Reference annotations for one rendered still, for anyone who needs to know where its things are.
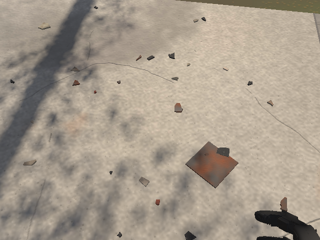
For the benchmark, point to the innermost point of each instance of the right robot hand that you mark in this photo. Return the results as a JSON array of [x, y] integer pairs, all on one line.
[[288, 223]]

